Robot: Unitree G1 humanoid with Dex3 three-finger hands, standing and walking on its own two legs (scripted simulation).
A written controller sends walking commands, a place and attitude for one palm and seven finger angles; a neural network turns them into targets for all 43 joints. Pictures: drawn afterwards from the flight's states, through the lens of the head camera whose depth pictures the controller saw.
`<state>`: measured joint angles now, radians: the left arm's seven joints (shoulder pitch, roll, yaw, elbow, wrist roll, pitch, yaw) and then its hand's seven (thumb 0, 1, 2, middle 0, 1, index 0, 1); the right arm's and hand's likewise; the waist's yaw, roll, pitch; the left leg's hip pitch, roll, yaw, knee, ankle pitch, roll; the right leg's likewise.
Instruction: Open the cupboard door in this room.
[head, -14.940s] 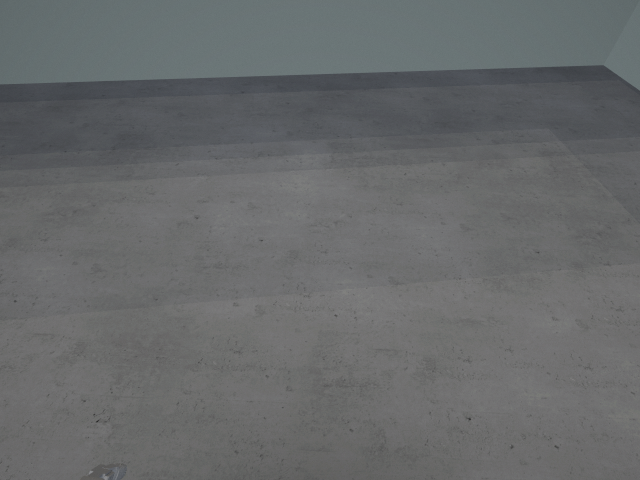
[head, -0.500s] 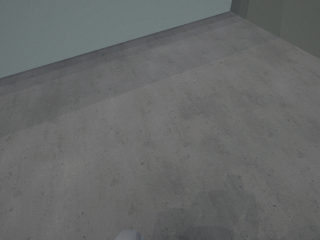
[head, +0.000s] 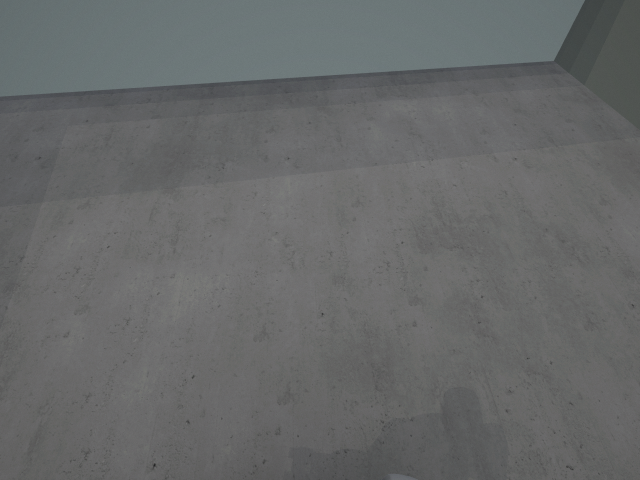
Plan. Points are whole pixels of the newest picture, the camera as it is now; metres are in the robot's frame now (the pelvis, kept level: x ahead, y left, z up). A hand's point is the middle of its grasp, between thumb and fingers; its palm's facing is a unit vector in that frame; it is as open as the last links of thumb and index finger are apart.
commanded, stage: turn or walk to find it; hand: left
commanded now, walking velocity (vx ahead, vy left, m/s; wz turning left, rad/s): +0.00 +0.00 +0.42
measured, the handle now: out of the picture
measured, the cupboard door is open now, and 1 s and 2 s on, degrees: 0 0 0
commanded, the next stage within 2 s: none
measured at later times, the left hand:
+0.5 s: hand out of the picture -0.02 +0.16 -0.16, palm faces +0.26 -0.94 -0.24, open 7.3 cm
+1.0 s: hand out of the picture -0.07 +0.21 -0.16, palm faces +0.42 -0.87 -0.26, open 7.3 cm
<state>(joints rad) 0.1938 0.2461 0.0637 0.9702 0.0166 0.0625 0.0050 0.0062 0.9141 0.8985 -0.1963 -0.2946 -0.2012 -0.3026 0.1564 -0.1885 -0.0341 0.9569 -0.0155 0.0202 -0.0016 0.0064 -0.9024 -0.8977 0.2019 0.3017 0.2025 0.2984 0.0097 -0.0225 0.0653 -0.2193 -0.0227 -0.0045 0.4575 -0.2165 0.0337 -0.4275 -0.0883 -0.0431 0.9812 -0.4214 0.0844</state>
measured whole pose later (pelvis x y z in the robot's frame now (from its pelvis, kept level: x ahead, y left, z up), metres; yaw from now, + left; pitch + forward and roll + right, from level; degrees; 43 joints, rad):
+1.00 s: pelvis -0.07 -0.02 +0.00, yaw +25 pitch +0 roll +0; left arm 0.15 0.23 0.06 0.93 0.01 0.05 0.01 0.01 0.91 0.90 -0.20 -0.29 -0.20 -0.30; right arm 0.18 -0.19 -0.05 0.96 -0.02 0.03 0.00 0.01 -0.90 -0.90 0.20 0.30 0.20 0.30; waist -0.02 0.00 0.07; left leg -0.26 -0.04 -0.05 0.48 -0.21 0.02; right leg -0.34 -0.06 -0.04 0.77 -0.42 0.07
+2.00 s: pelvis -0.10 -0.07 -0.01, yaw +50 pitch -1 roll +2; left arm 0.19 0.17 0.04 0.91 0.02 0.01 0.01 0.00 0.91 0.90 -0.20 -0.29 -0.20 -0.30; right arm 0.19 -0.24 -0.08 0.97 -0.02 0.07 0.01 0.01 -0.90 -0.90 0.20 0.30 0.20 0.30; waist -0.02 0.05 0.08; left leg -0.45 -0.05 -0.07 0.98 -0.44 -0.02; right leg -0.24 -0.06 -0.12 0.57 -0.32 -0.03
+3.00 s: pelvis -0.11 -0.10 +0.00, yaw +76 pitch -1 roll +2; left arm 0.20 0.16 0.03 0.93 0.02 0.01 0.02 0.00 0.91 0.90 -0.20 -0.30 -0.21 -0.30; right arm 0.21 -0.25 -0.08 0.99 -0.02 0.07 0.02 0.01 -0.91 -0.90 0.20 0.30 0.20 0.30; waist -0.03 0.04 0.09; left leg -0.47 0.00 -0.03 1.13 -0.40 -0.05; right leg -0.22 -0.09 -0.17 0.52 -0.29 -0.02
